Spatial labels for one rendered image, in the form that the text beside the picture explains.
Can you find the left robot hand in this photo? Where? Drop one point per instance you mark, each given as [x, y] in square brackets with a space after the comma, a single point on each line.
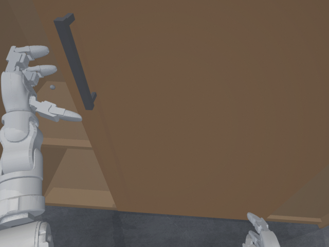
[17, 83]

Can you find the handle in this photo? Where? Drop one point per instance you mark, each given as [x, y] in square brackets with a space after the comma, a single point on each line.
[63, 28]

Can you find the robot left upper arm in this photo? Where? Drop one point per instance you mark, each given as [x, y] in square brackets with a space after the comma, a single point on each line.
[35, 234]

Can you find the wardrobe door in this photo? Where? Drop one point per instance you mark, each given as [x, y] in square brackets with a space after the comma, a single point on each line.
[312, 200]
[205, 108]

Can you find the right robot hand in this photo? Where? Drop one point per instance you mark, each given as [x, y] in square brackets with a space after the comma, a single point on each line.
[266, 238]

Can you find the left robot forearm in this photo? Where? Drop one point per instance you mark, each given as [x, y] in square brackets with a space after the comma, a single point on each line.
[21, 169]

